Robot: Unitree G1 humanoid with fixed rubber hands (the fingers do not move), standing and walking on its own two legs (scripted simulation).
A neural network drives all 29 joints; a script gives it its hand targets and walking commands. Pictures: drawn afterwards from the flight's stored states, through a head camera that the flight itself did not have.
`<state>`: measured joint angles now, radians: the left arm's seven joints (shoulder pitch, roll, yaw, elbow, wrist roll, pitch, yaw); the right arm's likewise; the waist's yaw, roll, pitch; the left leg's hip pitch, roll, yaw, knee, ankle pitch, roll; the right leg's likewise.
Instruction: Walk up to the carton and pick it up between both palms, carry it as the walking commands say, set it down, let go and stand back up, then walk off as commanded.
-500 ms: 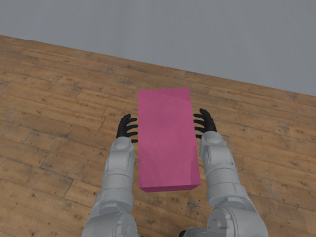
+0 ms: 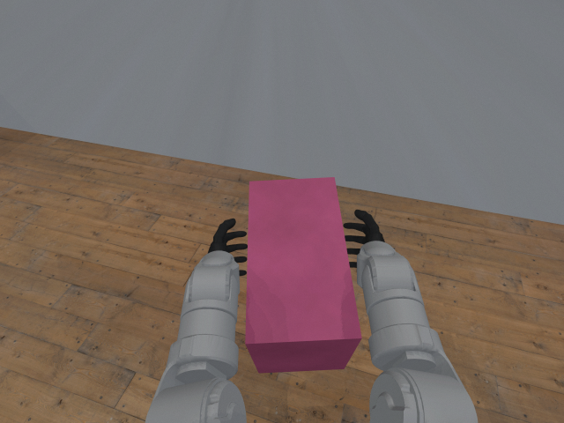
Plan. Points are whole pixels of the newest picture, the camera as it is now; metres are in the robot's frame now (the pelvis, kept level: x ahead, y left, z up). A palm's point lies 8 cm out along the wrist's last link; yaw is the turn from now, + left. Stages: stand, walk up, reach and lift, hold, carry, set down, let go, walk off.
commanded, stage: reach and lift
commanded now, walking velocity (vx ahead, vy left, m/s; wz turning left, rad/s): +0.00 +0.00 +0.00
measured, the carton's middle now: (296, 275) +0.35 -0.02 -0.02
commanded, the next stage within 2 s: hold in 1.38 s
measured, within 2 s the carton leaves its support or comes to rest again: neither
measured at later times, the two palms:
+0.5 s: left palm (206, 270) +0.32 +0.12 +0.07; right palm (358, 254) +0.32 -0.12 +0.07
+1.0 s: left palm (206, 274) +0.31 +0.12 +0.06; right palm (361, 255) +0.32 -0.12 +0.07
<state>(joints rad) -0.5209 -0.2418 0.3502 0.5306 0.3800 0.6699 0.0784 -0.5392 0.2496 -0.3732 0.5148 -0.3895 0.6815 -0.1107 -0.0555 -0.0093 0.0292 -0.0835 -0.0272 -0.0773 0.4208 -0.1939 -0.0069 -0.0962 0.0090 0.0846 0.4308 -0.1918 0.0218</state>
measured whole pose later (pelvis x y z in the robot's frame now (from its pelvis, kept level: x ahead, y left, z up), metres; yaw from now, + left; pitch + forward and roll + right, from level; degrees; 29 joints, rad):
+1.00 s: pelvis +0.00 +0.00 +0.00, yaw +0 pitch -9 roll +0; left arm -0.47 -0.22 0.30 0.49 0.35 0.72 0.08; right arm -0.50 0.24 -0.31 0.50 -0.37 0.71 -0.10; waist 0.00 -0.01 0.02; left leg -0.07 -0.02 -0.08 0.42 -0.19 -0.01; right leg -0.08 0.01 0.09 0.42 -0.19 0.02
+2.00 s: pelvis -0.01 +0.00 +0.00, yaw +0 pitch -9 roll +0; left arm -0.44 -0.21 0.26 0.47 0.33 0.76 0.08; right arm -0.48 0.23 -0.29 0.47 -0.36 0.72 -0.09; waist -0.01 0.00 0.01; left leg -0.08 -0.02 -0.08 0.43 -0.19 -0.01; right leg -0.09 0.02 0.09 0.44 -0.19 0.02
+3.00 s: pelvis -0.03 +0.08 -0.01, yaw +11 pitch +6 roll +3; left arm -0.34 -0.17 0.06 -0.18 0.11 1.24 0.22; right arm -0.39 0.19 -0.06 -0.17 -0.11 1.17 -0.24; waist -0.03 -0.02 -0.04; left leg -0.60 0.02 0.06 0.97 -0.43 -0.04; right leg -0.38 -0.18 -0.14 0.58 -0.29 0.04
